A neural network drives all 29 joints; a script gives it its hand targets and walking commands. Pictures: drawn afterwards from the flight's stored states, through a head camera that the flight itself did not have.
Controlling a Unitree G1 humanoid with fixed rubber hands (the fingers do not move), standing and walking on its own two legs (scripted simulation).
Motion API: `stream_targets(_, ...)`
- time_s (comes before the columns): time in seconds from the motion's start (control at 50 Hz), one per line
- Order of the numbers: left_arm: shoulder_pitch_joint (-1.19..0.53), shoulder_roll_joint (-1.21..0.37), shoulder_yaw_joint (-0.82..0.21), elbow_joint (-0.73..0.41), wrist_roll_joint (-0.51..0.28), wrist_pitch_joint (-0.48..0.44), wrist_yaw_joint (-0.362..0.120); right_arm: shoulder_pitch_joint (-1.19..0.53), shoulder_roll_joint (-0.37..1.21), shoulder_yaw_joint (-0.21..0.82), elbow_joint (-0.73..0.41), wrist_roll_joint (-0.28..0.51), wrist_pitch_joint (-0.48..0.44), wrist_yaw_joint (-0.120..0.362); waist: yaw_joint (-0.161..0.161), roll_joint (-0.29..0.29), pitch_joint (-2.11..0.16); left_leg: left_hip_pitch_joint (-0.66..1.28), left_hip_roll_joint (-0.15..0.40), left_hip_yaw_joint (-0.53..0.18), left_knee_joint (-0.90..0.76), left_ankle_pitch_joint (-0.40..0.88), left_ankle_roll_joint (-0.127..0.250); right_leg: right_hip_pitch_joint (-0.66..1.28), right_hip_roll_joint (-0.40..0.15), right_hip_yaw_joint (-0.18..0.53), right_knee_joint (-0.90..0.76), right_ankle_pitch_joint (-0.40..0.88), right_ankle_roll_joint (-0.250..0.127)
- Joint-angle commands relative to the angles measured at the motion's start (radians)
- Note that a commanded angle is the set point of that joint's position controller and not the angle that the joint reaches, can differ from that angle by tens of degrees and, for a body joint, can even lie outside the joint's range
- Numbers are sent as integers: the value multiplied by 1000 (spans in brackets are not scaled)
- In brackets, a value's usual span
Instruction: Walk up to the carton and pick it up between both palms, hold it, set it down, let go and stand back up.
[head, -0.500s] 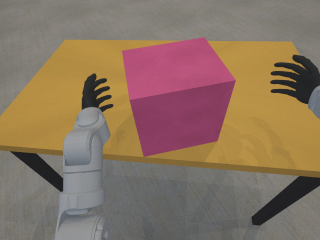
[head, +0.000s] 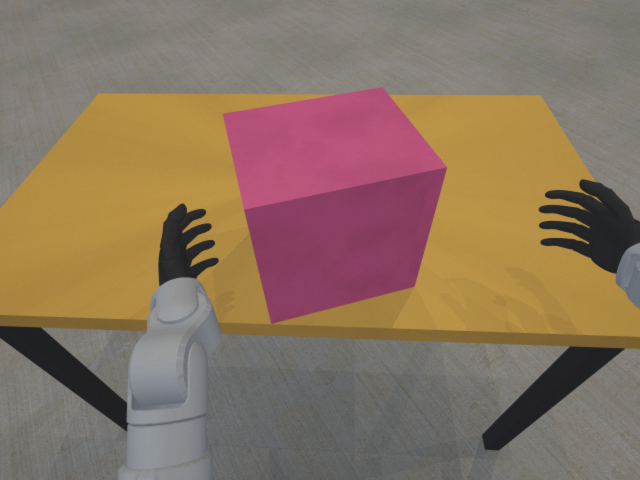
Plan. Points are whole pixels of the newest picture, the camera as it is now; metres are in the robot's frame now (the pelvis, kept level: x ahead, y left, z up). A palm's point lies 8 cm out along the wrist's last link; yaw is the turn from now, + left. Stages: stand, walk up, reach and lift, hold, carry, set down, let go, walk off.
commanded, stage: set down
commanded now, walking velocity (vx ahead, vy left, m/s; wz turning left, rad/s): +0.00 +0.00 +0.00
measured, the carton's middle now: (326, 207) +0.47 +0.06 +0.08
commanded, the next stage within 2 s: none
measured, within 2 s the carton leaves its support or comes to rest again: neither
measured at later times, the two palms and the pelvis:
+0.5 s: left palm (191, 331) +0.25 +0.19 +0.09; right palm out of the picture +0.30 -0.31 +0.07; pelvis +0.00 +0.00 +0.00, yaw +0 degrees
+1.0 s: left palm (199, 372) +0.22 +0.18 +0.05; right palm out of the picture +0.23 -0.32 +0.04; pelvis +0.01 +0.01 -0.01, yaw -2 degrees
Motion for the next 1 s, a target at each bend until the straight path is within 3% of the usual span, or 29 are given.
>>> stream_targets(0.0, -188, 23, -31, -191, 13, -70, 6, -282, -266, -97, -177, 12, -69, 4, -8, -147, -341, 30, -45, -26, -6, 163, 28, 241, -46, 138, -23, 100, -18)
stream_targets(0.2, -57, -17, -73, -207, 29, -145, 17, -122, -262, -122, -208, 13, -127, 24, -14, -156, -273, -3, -38, -28, 2, 88, 35, 216, -68, 179, -30, -12, -31)
stream_targets(0.38, 98, -55, -123, -215, 55, -262, 17, 60, -276, -141, -195, 22, -221, 51, -29, -153, -236, -2, -36, -32, 27, 95, 32, 205, -70, 186, -14, 30, -48)
stream_targets(0.56, 238, -91, -197, -228, 63, -386, 25, 221, -288, -154, -214, 44, -328, 81, -39, -155, -187, 7, -27, -30, 50, 64, 33, 143, -63, 175, 1, -27, -68)
stream_targets(0.7, 278, -101, -216, -220, 66, -420, 39, 268, -302, -154, -228, 56, -355, 100, -15, -159, -169, -2, -19, -21, 55, 28, 35, 100, -58, 173, 6, -100, -75)
stream_targets(0.72, 315, -116, -226, -202, 67, -422, 38, 311, -300, -155, -208, 53, -355, 103, -27, -163, -143, 2, -19, -24, 55, 26, 36, 92, -55, 171, 5, -94, -76)
stream_targets(0.9, 365, -100, -206, -137, 89, -458, 15, 394, -275, -134, -201, 45, -370, 107, -13, -163, -116, -3, -29, -8, 52, 17, 36, 82, -61, 180, -1, -96, -64)
stream_targets(0.98, 406, -87, -208, -115, 91, -489, -2, 453, -246, -142, -195, 22, -378, 102, -30, -163, -100, -14, -33, -6, 54, 3, 36, 87, -68, 186, -2, -99, -53)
